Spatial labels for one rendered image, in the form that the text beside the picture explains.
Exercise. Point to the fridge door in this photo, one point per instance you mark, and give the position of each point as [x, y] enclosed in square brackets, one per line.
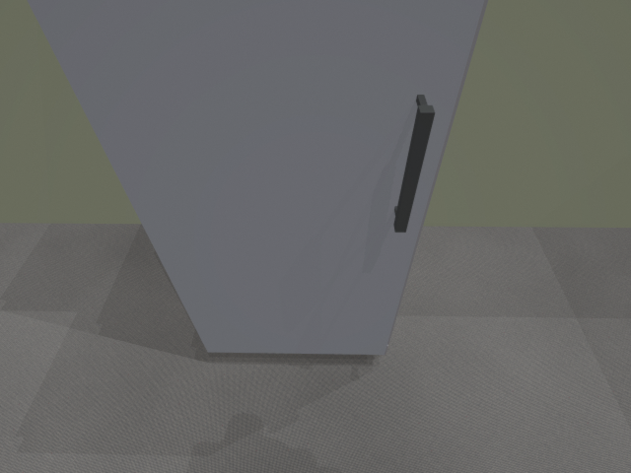
[263, 144]

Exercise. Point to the handle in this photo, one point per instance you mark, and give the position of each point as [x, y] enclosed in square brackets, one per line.
[418, 145]

